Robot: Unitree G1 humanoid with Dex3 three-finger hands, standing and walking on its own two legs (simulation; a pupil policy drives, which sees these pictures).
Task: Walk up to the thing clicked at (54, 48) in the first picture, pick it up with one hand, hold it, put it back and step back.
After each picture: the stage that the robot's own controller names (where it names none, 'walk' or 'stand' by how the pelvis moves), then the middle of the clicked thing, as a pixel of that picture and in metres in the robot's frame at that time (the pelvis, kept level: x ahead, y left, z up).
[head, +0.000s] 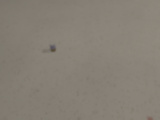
stand; (52, 46) +1.34 +0.42 -0.72
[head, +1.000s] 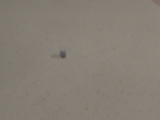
walk; (63, 52) +1.24 +0.22 -0.70
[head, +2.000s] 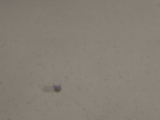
walk; (57, 85) +0.77 +0.22 -0.70
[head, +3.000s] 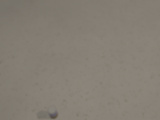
walk; (52, 112) +0.53 +0.26 -0.71
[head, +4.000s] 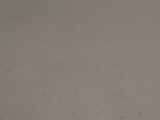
stand; out of the picture +0.42 +0.22 -0.70
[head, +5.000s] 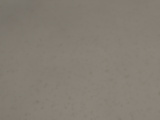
stand; out of the picture +0.38 +0.23 -0.72
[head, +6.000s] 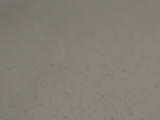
stand; out of the picture +0.38 +0.25 -0.73
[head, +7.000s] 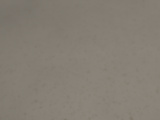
stand; out of the picture +0.39 +0.25 -0.73
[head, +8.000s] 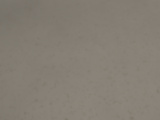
stand; out of the picture +0.38 +0.24 -0.73
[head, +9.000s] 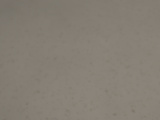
go down; out of the picture +0.40 +0.23 -0.72
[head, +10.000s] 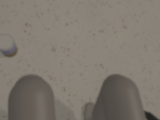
go down; (7, 46) +0.47 +0.29 -0.29
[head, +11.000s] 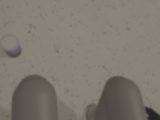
close in; (11, 47) +0.46 +0.29 -0.29
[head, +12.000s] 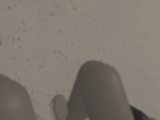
close in; out of the picture +0.44 +0.33 -0.22
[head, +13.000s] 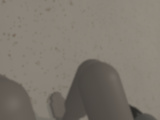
close; out of the picture +0.42 +0.33 -0.22
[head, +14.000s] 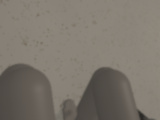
lift; out of the picture +0.34 +0.30 -0.19
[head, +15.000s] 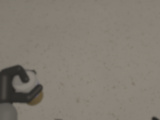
lift; (29, 89) +0.32 +0.20 -0.01
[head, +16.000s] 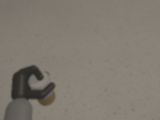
hold; (43, 89) +0.33 +0.16 +0.01
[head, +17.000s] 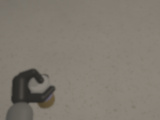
hold; (42, 92) +0.32 +0.17 +0.00
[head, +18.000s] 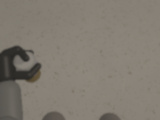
crouch; (28, 68) +0.40 +0.21 -0.06
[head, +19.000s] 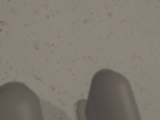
lower; out of the picture +0.46 +0.30 -0.14
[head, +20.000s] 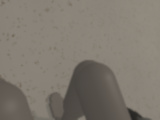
lower; out of the picture +0.41 +0.33 -0.23
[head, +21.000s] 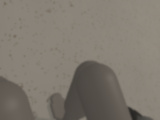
lower; out of the picture +0.41 +0.33 -0.23
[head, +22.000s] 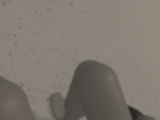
lower; out of the picture +0.41 +0.33 -0.22
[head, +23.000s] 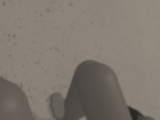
lower; out of the picture +0.41 +0.33 -0.22
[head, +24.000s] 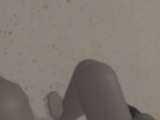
open; out of the picture +0.41 +0.31 -0.23
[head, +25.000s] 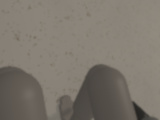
stand; out of the picture +0.41 +0.30 -0.24
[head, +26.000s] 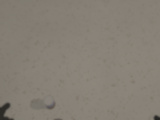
stand; (49, 102) +0.40 +0.22 -0.57
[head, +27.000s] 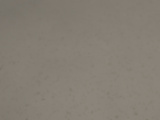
stand; out of the picture +0.38 +0.21 -0.66
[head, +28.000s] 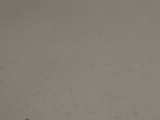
stand; out of the picture +0.38 +0.21 -0.67
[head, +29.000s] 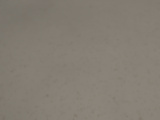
stand; out of the picture +0.40 +0.19 -0.72
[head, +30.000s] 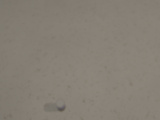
walk; (60, 105) +0.45 +0.16 -0.70
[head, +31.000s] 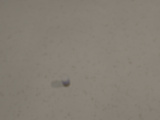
walk; (65, 80) +0.68 +0.23 -0.70
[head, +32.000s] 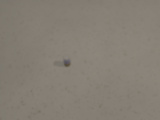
stand; (66, 60) +0.99 +0.21 -0.70
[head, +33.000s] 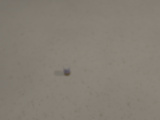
stand; (66, 70) +0.98 +0.21 -0.72
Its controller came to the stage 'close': yes
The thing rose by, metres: 0.71
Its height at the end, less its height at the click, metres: +0.00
